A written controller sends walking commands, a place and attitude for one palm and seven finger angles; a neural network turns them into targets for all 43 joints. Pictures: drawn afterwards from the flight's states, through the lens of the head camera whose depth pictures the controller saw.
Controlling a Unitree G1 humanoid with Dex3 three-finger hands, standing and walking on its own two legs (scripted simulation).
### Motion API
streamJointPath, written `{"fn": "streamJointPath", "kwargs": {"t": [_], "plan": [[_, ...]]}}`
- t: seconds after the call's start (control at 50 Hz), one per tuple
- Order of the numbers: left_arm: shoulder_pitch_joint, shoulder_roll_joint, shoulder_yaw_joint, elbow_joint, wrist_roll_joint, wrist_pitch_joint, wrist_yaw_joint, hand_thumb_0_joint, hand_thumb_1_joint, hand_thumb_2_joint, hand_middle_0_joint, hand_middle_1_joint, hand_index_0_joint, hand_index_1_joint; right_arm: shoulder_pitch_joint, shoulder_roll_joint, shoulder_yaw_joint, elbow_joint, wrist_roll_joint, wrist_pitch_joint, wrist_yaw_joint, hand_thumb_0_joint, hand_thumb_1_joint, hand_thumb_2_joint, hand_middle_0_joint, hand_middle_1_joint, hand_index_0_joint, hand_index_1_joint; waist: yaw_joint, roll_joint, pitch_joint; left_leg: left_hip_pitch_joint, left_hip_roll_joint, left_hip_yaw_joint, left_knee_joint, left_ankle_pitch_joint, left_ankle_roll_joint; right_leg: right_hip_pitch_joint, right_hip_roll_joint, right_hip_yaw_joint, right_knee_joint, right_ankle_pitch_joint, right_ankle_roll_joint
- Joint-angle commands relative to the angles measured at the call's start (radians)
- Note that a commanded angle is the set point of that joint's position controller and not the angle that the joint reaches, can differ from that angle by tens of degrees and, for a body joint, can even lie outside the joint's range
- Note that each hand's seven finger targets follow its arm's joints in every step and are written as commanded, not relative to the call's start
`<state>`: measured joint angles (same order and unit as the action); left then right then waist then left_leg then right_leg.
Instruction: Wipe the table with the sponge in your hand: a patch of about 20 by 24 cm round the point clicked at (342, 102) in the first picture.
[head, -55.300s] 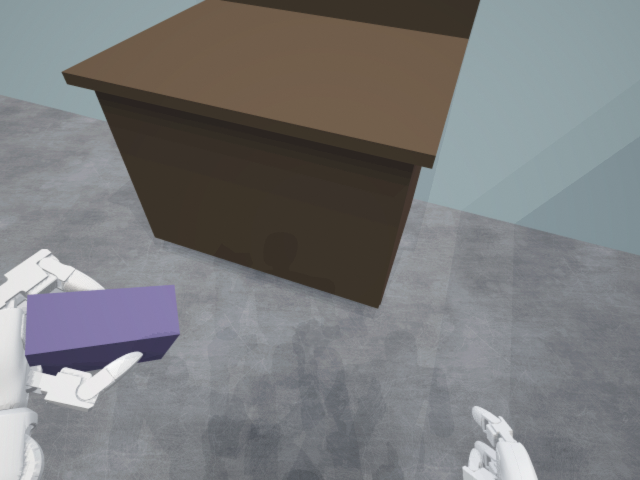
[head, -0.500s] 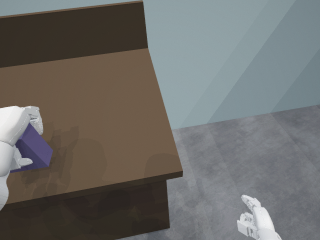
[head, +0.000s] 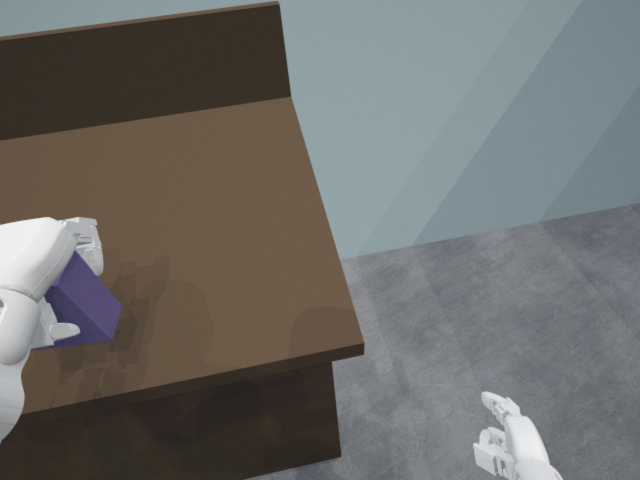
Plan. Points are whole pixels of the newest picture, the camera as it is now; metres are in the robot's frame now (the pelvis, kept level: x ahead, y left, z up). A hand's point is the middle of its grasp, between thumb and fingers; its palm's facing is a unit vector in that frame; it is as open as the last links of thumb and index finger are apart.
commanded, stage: bring the sponge back beside the body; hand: left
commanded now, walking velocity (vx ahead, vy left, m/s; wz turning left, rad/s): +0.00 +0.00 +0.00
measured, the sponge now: (58, 311) +0.22 +0.35 +0.12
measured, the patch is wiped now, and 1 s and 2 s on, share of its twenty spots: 1.00 1.00 1.00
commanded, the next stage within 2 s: step back with the hand held close in 1.36 s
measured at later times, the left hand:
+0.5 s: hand (73, 305) +0.21 +0.30 +0.16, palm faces +0.08 -0.02 -1.00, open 9.3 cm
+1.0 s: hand (100, 324) +0.19 +0.26 +0.16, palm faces +0.14 -0.06 -0.99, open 9.3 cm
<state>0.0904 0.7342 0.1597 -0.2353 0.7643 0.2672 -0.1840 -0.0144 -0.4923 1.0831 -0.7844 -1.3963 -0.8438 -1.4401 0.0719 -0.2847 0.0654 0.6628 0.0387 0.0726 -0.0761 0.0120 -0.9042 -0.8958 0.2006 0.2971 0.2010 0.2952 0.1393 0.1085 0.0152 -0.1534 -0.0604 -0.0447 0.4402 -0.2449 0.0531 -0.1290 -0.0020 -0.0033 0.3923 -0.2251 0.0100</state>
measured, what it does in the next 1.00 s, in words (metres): stands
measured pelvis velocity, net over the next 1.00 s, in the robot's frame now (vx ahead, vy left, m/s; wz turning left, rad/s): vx -0.01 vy -0.03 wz -0.03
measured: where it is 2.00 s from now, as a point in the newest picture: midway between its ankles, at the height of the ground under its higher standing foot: outside the picture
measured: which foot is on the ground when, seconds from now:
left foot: down 0.00-1.00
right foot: down 0.00-1.00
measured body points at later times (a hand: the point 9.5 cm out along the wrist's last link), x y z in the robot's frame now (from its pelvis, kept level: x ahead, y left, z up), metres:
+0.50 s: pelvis +0.00 -0.01 +0.00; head -0.02 -0.05 +0.45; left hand +0.20 +0.30 +0.22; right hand +0.25 -0.20 -0.08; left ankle -0.01 +0.08 -0.74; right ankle -0.01 -0.13 -0.74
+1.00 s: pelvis -0.01 -0.03 +0.00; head -0.04 -0.07 +0.44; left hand +0.18 +0.26 +0.22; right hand +0.24 -0.22 -0.08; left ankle -0.01 +0.08 -0.74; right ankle -0.01 -0.13 -0.74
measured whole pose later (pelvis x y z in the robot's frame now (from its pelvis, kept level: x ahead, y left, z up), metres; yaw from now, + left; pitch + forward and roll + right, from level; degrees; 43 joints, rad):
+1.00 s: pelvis -0.01 -0.03 +0.00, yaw -2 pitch -5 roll +0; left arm 0.26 0.64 0.06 -0.47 0.79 0.38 -0.11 -0.01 -0.49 1.08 -0.79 -1.39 -0.85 -1.44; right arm 0.03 -0.26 0.08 0.65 0.03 0.08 -0.06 0.01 -0.90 -0.90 0.20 0.30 0.20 0.30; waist 0.16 0.12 0.00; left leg -0.10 -0.03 -0.03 0.45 -0.25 0.02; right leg -0.11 0.03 0.01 0.44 -0.24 -0.02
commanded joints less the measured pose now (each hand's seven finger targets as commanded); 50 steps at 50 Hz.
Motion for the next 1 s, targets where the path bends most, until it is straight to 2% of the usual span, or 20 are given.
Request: {"fn": "streamJointPath", "kwargs": {"t": [0.0, 0.06, 0.08, 0.2, 0.3, 0.36, 0.38, 0.42, 0.46, 0.48, 0.56, 0.58, 0.64, 0.7, 0.76, 0.78, 0.8, 0.88, 0.94, 0.98], "plan": [[-0.283, 0.332, 0.207, -0.206, 0.039, -0.014, 0.071, 0.0, 0.1, 1.3, -1.2, -1.6, -1.2, -1.6, -0.191, -0.098, -0.028, -0.177, -0.005, -0.063, -0.013, 0.0, -0.9, -0.9, 0.2, 0.3, 0.2, 0.3, 0.002, -0.012, -0.2, 0.006, 0.03, -0.018, -0.066, 0.275, -0.035, 0.097, 0.031, -0.016, -0.019, 0.161, -0.055], [-0.28, 0.336, 0.217, -0.198, 0.042, -0.026, 0.096, 0.0, 0.1, 1.3, -1.2, -1.6, -1.2, -1.6, -0.184, -0.098, -0.039, -0.163, -0.006, -0.058, -0.016, 0.0, -0.9, -0.9, 0.2, 0.3, 0.2, 0.3, 0.007, 0.008, -0.201, 0.019, 0.026, -0.02, -0.068, 0.282, -0.039, 0.098, 0.036, -0.009, -0.028, 0.164, -0.057], [-0.288, 0.339, 0.223, -0.224, 0.045, -0.016, 0.1, 0.0, 0.1, 1.3, -1.2, -1.6, -1.2, -1.6, -0.203, -0.096, -0.035, -0.173, -0.003, -0.06, -0.015, 0.0, -0.9, -0.9, 0.2, 0.3, 0.2, 0.3, 0.009, 0.056, -0.206, 0.021, 0.023, -0.02, -0.065, 0.272, -0.039, 0.101, 0.042, 0.01, -0.034, 0.154, -0.064], [-0.205, 0.279, 0.179, -0.21, 0.029, 0.031, 0.095, 0.0, 0.1, 1.3, -1.2, -1.6, -1.2, -1.6, -0.213, -0.089, -0.028, -0.171, -0.005, -0.054, -0.007, 0.0, -0.9, -0.9, 0.2, 0.3, 0.2, 0.3, 0.013, 0.012, -0.209, 0.01, 0.025, -0.008, -0.058, 0.306, -0.042, 0.122, 0.028, 0.0, -0.014, 0.209, -0.058], [-0.187, 0.237, 0.125, -0.272, 0.028, 0.071, 0.069, 0.0, 0.1, 1.3, -1.2, -1.6, -1.2, -1.6, -0.238, -0.086, -0.019, -0.187, -0.003, -0.054, -0.005, 0.0, -0.9, -0.9, 0.2, 0.3, 0.2, 0.3, 0.006, 0.029, -0.199, 0.008, 0.029, -0.008, -0.064, 0.288, -0.038, 0.109, 0.028, -0.004, -0.008, 0.193, -0.055], [-0.145, 0.269, 0.161, -0.3, 0.037, 0.067, 0.069, 0.0, 0.1, 1.3, -1.2, -1.6, -1.2, -1.6, -0.236, -0.094, -0.028, -0.184, -0.008, -0.048, -0.008, 0.0, -0.9, -0.9, 0.2, 0.3, 0.2, 0.3, 0.013, -0.01, -0.202, 0.014, 0.028, -0.011, -0.063, 0.294, -0.032, 0.113, 0.032, 0.003, -0.01, 0.208, -0.054], [-0.158, 0.283, 0.174, -0.333, 0.045, 0.073, 0.071, 0.0, 0.1, 1.3, -1.2, -1.6, -1.2, -1.6, -0.254, -0.094, -0.024, -0.194, -0.004, -0.049, -0.008, 0.0, -0.9, -0.9, 0.2, 0.3, 0.2, 0.3, 0.013, 0.025, -0.215, 0.02, 0.03, -0.012, -0.061, 0.293, -0.033, 0.114, 0.041, 0.022, -0.011, 0.2, -0.061], [-0.132, 0.251, 0.157, -0.29, 0.045, 0.066, 0.079, 0.0, 0.1, 1.3, -1.2, -1.6, -1.2, -1.6, -0.231, -0.08, -0.021, -0.181, -0.007, -0.048, -0.008, 0.0, -0.9, -0.9, 0.2, 0.3, 0.2, 0.3, 0.008, -0.014, -0.179, 0.012, 0.032, -0.008, -0.065, 0.282, -0.033, 0.102, 0.037, 0.0, -0.014, 0.171, -0.055], [-0.143, 0.27, 0.174, -0.317, 0.047, 0.056, 0.088, 0.0, 0.1, 1.3, -1.2, -1.6, -1.2, -1.6, -0.234, -0.087, -0.027, -0.184, -0.008, -0.044, -0.009, 0.0, -0.9, -0.9, 0.2, 0.3, 0.2, 0.3, 0.016, -0.013, -0.181, 0.016, 0.03, -0.01, -0.069, 0.267, -0.032, 0.102, 0.036, 0.009, -0.02, 0.164, -0.055], [-0.152, 0.275, 0.184, -0.342, 0.048, 0.061, 0.092, 0.0, 0.1, 1.3, -1.2, -1.6, -1.2, -1.6, -0.252, -0.086, -0.024, -0.194, -0.006, -0.048, -0.008, 0.0, -0.9, -0.9, 0.2, 0.3, 0.2, 0.3, 0.017, 0.021, -0.188, 0.019, 0.027, -0.011, -0.064, 0.26, -0.033, 0.103, 0.045, 0.034, -0.025, 0.159, -0.063], [-0.126, 0.233, 0.154, -0.312, 0.042, 0.072, 0.106, 0.0, 0.1, 1.3, -1.2, -1.6, -1.2, -1.6, -0.241, -0.084, -0.027, -0.181, -0.007, -0.042, -0.002, 0.0, -0.9, -0.9, 0.2, 0.3, 0.2, 0.3, 0.017, -0.006, -0.162, 0.013, 0.029, -0.005, -0.067, 0.268, -0.036, 0.097, 0.036, 0.017, -0.024, 0.169, -0.056], [-0.126, 0.224, 0.146, -0.325, 0.042, 0.089, 0.105, 0.0, 0.1, 1.3, -1.2, -1.6, -1.2, -1.6, -0.26, -0.082, -0.024, -0.192, 0.0, -0.043, -0.002, 0.0, -0.9, -0.9, 0.2, 0.3, 0.2, 0.3, 0.015, 0.032, -0.161, 0.015, 0.027, -0.004, -0.067, 0.253, -0.036, 0.091, 0.045, 0.037, -0.031, 0.149, -0.063], [-0.115, 0.191, 0.104, -0.302, 0.043, 0.108, 0.101, 0.0, 0.1, 1.3, -1.2, -1.6, -1.2, -1.6, -0.252, -0.083, -0.022, -0.184, -0.003, -0.042, -0.001, 0.0, -0.9, -0.9, 0.2, 0.3, 0.2, 0.3, 0.009, -0.011, -0.143, 0.002, 0.03, -0.001, -0.078, 0.222, -0.034, 0.088, 0.035, 0.019, -0.03, 0.128, -0.053], [-0.153, 0.173, 0.067, -0.352, 0.061, 0.128, 0.09, 0.0, 0.1, 1.3, -1.2, -1.6, -1.2, -1.6, -0.276, -0.075, -0.011, -0.197, -0.004, -0.053, -0.005, 0.0, -0.9, -0.9, 0.2, 0.3, 0.2, 0.3, 0.009, 0.009, -0.169, 0.006, 0.028, 0.005, -0.068, 0.209, -0.028, 0.09, 0.032, 0.027, -0.02, 0.109, -0.055], [-0.105, 0.196, 0.097, -0.367, 0.064, 0.122, 0.088, 0.0, 0.1, 1.3, -1.2, -1.6, -1.2, -1.6, -0.272, -0.079, -0.019, -0.195, -0.01, -0.05, -0.005, 0.0, -0.9, -0.9, 0.2, 0.3, 0.2, 0.3, 0.016, -0.022, -0.172, 0.006, 0.026, -0.003, -0.069, 0.207, -0.025, 0.099, 0.033, 0.035, -0.02, 0.119, -0.054], [-0.108, 0.208, 0.112, -0.421, 0.068, 0.121, 0.089, 0.0, 0.1, 1.3, -1.2, -1.6, -1.2, -1.6, -0.294, -0.078, -0.018, -0.208, -0.006, -0.053, -0.005, 0.0, -0.9, -0.9, 0.2, 0.3, 0.2, 0.3, 0.018, 0.019, -0.197, 0.02, 0.025, -0.004, -0.065, 0.208, -0.025, 0.106, 0.043, 0.061, -0.023, 0.115, -0.062], [-0.117, 0.194, 0.097, -0.444, 0.077, 0.111, 0.093, 0.0, 0.1, 1.3, -1.2, -1.6, -1.2, -1.6, -0.284, -0.064, -0.013, -0.207, -0.013, -0.06, -0.002, 0.0, -0.9, -0.9, 0.2, 0.3, 0.2, 0.3, 0.026, 0.006, -0.222, 0.02, 0.023, 0.005, -0.054, 0.231, -0.023, 0.123, 0.032, 0.039, -0.004, 0.127, -0.058], [-0.042, 0.19, 0.129, -0.426, 0.061, 0.11, 0.115, 0.0, 0.1, 1.3, -1.2, -1.6, -1.2, -1.6, -0.284, -0.068, -0.019, -0.205, -0.008, -0.055, 0.003, 0.0, -0.9, -0.9, 0.2, 0.3, 0.2, 0.3, 0.026, 0.001, -0.157, 0.015, 0.025, -0.006, -0.061, 0.204, -0.03, 0.087, 0.045, 0.069, -0.031, 0.095, -0.065], [-0.012, 0.145, 0.098, -0.386, 0.054, 0.126, 0.128, 0.0, 0.1, 1.3, -1.2, -1.6, -1.2, -1.6, -0.27, -0.067, -0.021, -0.191, -0.01, -0.046, 0.011, 0.0, -0.9, -0.9, 0.2, 0.3, 0.2, 0.3, 0.022, -0.038, -0.121, -0.001, 0.028, 0.006, -0.062, 0.195, -0.031, 0.076, 0.037, 0.06, -0.034, 0.093, -0.055], [-0.056, 0.151, 0.098, -0.404, 0.059, 0.15, 0.132, 0.0, 0.1, 1.3, -1.2, -1.6, -1.2, -1.6, -0.298, -0.069, -0.02, -0.2, -0.005, -0.046, 0.013, 0.0, -0.9, -0.9, 0.2, 0.3, 0.2, 0.3, 0.022, -0.003, -0.116, -0.001, 0.027, 0.005, -0.062, 0.179, -0.033, 0.061, 0.045, 0.083, -0.039, 0.072, -0.063]]}}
